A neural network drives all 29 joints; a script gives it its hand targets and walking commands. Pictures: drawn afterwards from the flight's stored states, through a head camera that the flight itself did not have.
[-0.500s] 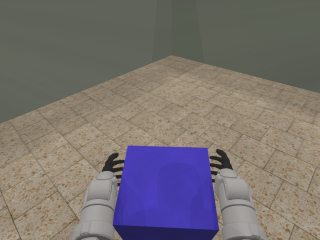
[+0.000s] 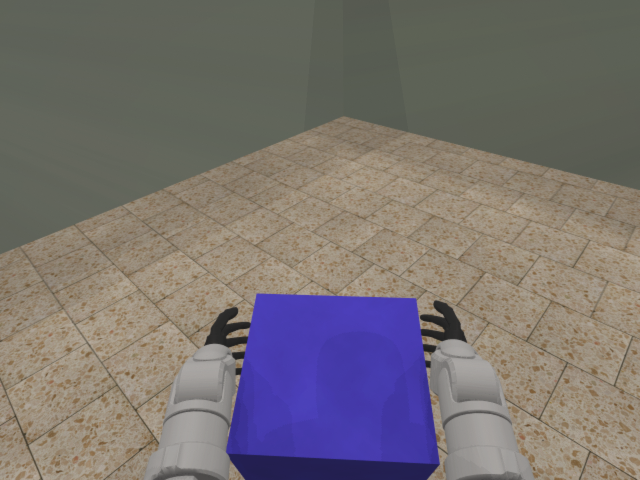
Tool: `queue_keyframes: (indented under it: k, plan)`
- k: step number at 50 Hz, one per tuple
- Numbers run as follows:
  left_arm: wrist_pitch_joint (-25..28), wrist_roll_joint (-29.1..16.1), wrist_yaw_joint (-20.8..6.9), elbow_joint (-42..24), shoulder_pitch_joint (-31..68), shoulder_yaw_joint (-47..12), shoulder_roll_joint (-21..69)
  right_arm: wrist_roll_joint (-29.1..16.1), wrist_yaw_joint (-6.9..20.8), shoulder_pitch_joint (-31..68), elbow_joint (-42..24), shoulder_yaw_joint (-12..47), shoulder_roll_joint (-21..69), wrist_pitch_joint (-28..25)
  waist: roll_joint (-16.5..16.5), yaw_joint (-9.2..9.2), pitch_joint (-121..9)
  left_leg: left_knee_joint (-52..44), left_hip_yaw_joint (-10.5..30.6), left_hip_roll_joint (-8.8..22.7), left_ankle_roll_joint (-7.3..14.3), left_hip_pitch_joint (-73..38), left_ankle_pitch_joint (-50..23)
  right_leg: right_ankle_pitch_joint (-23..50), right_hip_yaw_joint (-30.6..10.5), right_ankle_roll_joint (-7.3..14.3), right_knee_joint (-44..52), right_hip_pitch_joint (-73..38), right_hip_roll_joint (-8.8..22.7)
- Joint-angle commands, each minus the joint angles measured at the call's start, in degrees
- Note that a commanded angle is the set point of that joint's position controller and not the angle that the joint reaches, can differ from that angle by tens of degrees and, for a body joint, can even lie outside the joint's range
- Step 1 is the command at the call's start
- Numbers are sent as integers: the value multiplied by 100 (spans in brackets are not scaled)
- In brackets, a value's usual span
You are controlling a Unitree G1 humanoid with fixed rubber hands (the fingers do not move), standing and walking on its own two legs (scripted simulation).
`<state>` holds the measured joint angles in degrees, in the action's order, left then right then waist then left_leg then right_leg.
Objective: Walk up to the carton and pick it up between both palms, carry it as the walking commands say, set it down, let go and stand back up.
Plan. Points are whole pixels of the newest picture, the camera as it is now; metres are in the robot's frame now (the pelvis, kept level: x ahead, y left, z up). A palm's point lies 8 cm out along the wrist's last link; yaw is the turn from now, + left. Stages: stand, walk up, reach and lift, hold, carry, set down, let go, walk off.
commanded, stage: hold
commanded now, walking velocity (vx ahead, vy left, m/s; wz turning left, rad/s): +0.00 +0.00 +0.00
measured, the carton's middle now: (333, 391) +0.29 +0.00 -0.03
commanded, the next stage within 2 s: carry in 0.26 s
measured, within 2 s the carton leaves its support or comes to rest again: neither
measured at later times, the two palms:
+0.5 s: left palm (222, 349) +0.30 +0.15 +0.06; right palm (458, 338) +0.30 -0.16 +0.08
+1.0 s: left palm (188, 395) +0.24 +0.18 +0.06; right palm (433, 356) +0.28 -0.13 +0.06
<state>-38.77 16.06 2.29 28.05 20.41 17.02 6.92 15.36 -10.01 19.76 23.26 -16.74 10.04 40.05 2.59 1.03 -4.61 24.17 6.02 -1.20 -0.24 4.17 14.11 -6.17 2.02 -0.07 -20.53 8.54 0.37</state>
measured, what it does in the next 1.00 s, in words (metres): steps on the spot: left foot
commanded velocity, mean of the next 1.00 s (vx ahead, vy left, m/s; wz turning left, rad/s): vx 0.00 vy -0.16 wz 0.47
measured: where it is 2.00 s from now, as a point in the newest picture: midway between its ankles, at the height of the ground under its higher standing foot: outside the picture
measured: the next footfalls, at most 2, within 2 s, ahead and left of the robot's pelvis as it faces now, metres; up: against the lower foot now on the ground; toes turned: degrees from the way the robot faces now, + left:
left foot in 0.84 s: +0.05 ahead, +0.07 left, +0.00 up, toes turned +9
right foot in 1.30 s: +0.11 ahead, -0.15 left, +0.00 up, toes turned +12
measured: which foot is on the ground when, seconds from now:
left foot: down 0.00-0.56, up 0.58-0.82, down 0.84-1.00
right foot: down 0.00-0.86, up 0.88-1.00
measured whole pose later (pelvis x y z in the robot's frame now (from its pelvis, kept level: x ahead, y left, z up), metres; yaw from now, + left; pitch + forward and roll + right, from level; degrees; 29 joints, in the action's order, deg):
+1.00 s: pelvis +0.00 -0.02 -0.03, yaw +9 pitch +3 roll -4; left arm -72.8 6.9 12.1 -17.0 11.9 6.5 8.1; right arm 7.0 -11.0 9.5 -16.2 -6.1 7.8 70.6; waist 1.0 1.0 -5.4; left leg 44.0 1.0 0.2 3.5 26.2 20.6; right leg -25.6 7.8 -1.2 -62.5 32.1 0.4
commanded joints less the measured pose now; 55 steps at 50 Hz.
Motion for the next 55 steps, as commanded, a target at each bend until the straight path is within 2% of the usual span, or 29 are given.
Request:
queue_keyframes:
  k: [1, 12, 13, 14, 16, 18, 21, 23, 25, 26, 27, 28, 29, 30, 31, 33, 35, 38, 40, 41, 42, 43, 44, 45, 46, 48, 50, 52, 55]
  plan:
    - [306, -1599, -2163, -684, 3595, -2941, 5624, -1580, 2884, 2979, 67, 3255, 5672, -34, -207, -200, -1471, -1029, -114, -209, 144, 1175, -407, 560, -295, -88, 65, -2055, -555]
    - [294, -1621, -2120, -839, 3548, -3025, 5678, -1657, 2891, 2978, -12, 3351, 5713, -38, -234, -182, -1447, -1069, -68, -200, 174, 1192, -234, 438, -273, -88, 23, -2014, -584]
    - [175, -1764, -1992, -1229, 3494, -3408, 5599, -1644, 2785, 3060, -272, 3393, 5582, -66, -730, -77, -2002, 497, -137, 611, 34, 972, 200, 1055, -676, 124, -406, -882, 965]
    - [157, -1853, -1952, -1343, 3658, -3575, 5642, -1689, 2770, 3030, -344, 3554, 5657, -49, -852, -15, -1794, 552, -133, 548, 27, 1157, 536, 510, -780, 212, -382, -440, 1038]
    - [-18, -1998, -1881, -1711, 3889, -3735, 5655, -1883, 2701, 3173, -666, 3729, 5708, 51, -667, 1, -1484, 497, 119, 649, 147, 1312, 650, -633, -640, 192, -431, 192, 921]
    - [-263, -2220, -1771, -2207, 3971, -4029, 5816, -2123, 2585, 3335, -1154, 3955, 5769, 249, -397, 1, -1330, 333, 496, 832, 284, 1550, 946, -1164, -422, 59, -737, 596, 698]
    - [-771, -2523, -1543, -2932, 3941, -4459, 6050, -2445, 2408, 3329, -1787, 4105, 5876, 690, 521, 7, -1168, -60, 1305, 1317, 538, 1836, 1118, -1325, -80, -55, -1540, 1029, 380]
    - [-1156, -2822, -1407, -3398, 3887, -4847, 6182, -2589, 2256, 2920, -2071, 4209, 5883, 1063, 911, 7, -1402, 123, 1699, 1636, 702, 1746, 170, -1119, -69, -50, -2195, 1217, 285]
    - [-1537, -3001, -1246, -3794, 3534, -5078, 6234, -2799, 2091, 2768, -2640, 4449, 5843, 1433, 1128, -45, -1722, 666, 1644, 1576, 697, 1781, -1044, -1152, -242, 57, -1975, 1058, 239]
    - [-1704, -3075, -1152, -4062, 3390, -5104, 6171, -2896, 2015, 2637, -2837, 4545, 5849, 1631, 1023, -88, -1853, 1030, 1467, 1414, 620, 2049, -1339, -953, -316, 123, -1637, 712, 276]
    - [-1856, -3112, -1046, -4289, 3131, -5090, 6112, -2974, 1948, 2424, -3051, 4654, 5890, 1815, 638, -136, -2050, 1555, 919, 1034, 412, 2365, -1255, -361, -514, 220, -1105, 94, 496]
    - [-1995, -3083, -960, -4331, 2710, -4957, 5935, -3005, 1860, 2218, -3255, 4680, 5891, 1969, -612, -201, -2395, 2655, 71, 370, 54, 3243, -70, 1082, -1371, 468, -712, -981, 1338]
    - [-2102, -3056, -875, -4464, 2594, -4912, 5826, -3044, 1777, 2215, -3420, 4765, 5889, 2108, -1672, -196, -2591, 3551, -672, -23, -109, 3761, 1821, 2509, -1732, 938, -764, -1465, 2169]
    - [-2204, -3007, -789, -4588, 2501, -4843, 5783, -3124, 1702, 2148, -3456, 4881, 5878, 2239, -1488, -166, -2597, 4216, -824, 219, -158, 3587, 2012, 2785, -1442, 1110, -936, -1133, 2211]
    - [-2297, -2957, -729, -4630, 2246, -4780, 5813, -3244, 1653, 2122, -3674, 4962, 5912, 2322, -1135, -164, -2620, 4217, -790, 309, -176, 3419, 1738, 3014, -973, 1104, -999, -996, 1954]
    - [-2452, -3026, -622, -5009, 2137, -4795, 5884, -3358, 1566, 2130, -4052, 5002, 5894, 2494, -819, -168, -2438, 3893, -916, 328, -137, 3331, 1584, 2469, -499, 1020, -1002, -609, 1752]
    - [-2603, -3080, -544, -5239, 1982, -4745, 5939, -3416, 1463, 2079, -4487, 5041, 5821, 2644, -1032, -163, -2232, 3558, -987, 388, -96, 3101, 1436, 1226, -246, 1039, -868, -115, 1614]
    - [-2840, -3001, -423, -5089, 1527, -4557, 5848, -3376, 1299, 1927, -4771, 4973, 5532, 2869, -1317, -141, -2081, 2938, -1132, 420, -24, 2679, 1203, 271, -57, 1125, -950, 515, 1582]
    - [-3012, -2984, -333, -5064, 1546, -4541, 5670, -3313, 1281, 1696, -4632, 4732, 5271, 3028, -983, 34, -2073, 1664, -834, 604, 185, 1594, 646, -715, 264, 924, -1541, 1395, 1398]
    - [-3093, -2955, -282, -4990, 1393, -4487, 5570, -3273, 1271, 1454, -4530, 4641, 5150, 3107, -594, 81, -1914, 902, -478, 556, 226, 1281, 447, -1480, 406, 700, -1906, 1741, 977]
    - [-3164, -2977, -245, -5048, 1559, -4529, 5533, -3237, 1277, 1374, -4445, 4504, 5041, 3139, 687, 101, -1581, -175, 1295, 1381, 393, 1122, 118, -2054, 641, 302, -2794, 2578, 500]
    - [-3226, -2926, -214, -4978, 1587, -4512, 5484, -3163, 1272, 1330, -4263, 4332, 4881, 3173, 1892, -39, -1301, -854, 3805, 2652, 787, 1175, -537, -2733, 216, -119, -3865, 3500, -148]
    - [-3214, -2901, -213, -4981, 1652, -4558, 5523, -3149, 1285, 1251, -4265, 4388, 5053, 3150, 1066, -81, -1253, -779, 3598, 2477, 850, 1348, -97, -2519, -468, -69, -4501, 3365, 27]
    - [-3217, -2988, -226, -5182, 1841, -4737, 5647, -3159, 1302, 1449, -4481, 4394, 5140, 3123, 934, -16, -1191, -777, 3398, 2302, 952, 1299, 123, -2402, -508, -108, -4461, 3453, -23]
    - [-3181, -3085, -231, -5340, 2128, -4818, 5801, -3166, 1313, 1528, -4501, 4396, 5296, 3092, 643, -34, -1179, -663, 3124, 2090, 827, 1141, -16, -2080, -549, -194, -4595, 3487, 4]
    - [-3072, -3261, -262, -5651, 2208, -4981, 6151, -3375, 1360, 1781, -5025, 4503, 5617, 2945, 568, -3, -1461, -343, 2362, 1815, 780, 756, -949, -1901, -376, -218, -4517, 3440, 8]
    - [-2966, -3307, -230, -5799, 2075, -5094, 6367, -3460, 1381, 1940, -5361, 4544, 5646, 2817, 750, 8, -1903, -31, 1945, 1638, 785, 153, -1944, -1900, -235, -255, -4219, 3393, -93]
    - [-2903, -3279, -206, -5772, 1783, -5137, 6382, -3440, 1362, 1828, -5583, 4536, 5514, 2708, 1014, 15, -2113, 165, 1889, 1537, 809, -220, -2885, -1871, -226, -280, -3930, 3349, -184]
    - [-2938, -3170, -181, -5565, 1425, -5083, 6142, -3269, 1335, 1236, -5270, 4452, 5306, 2755, 1168, 39, -2293, 198, 2122, 1516, 919, -515, -3107, -1833, -285, -276, -3408, 3135, -309]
